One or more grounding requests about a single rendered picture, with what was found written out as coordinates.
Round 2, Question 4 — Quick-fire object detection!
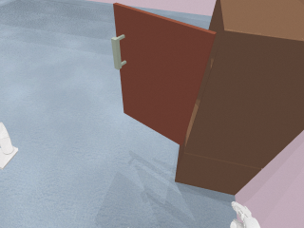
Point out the robot right hand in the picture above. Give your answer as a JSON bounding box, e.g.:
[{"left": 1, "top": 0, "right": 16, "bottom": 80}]
[{"left": 230, "top": 201, "right": 260, "bottom": 228}]

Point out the cupboard door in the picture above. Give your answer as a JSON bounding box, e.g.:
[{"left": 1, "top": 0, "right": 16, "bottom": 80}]
[{"left": 113, "top": 2, "right": 217, "bottom": 145}]

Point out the handle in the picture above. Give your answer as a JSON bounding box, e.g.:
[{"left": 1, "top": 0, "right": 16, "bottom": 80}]
[{"left": 111, "top": 34, "right": 126, "bottom": 70}]

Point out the robot left hand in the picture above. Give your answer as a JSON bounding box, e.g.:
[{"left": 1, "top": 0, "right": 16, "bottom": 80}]
[{"left": 0, "top": 122, "right": 18, "bottom": 170}]

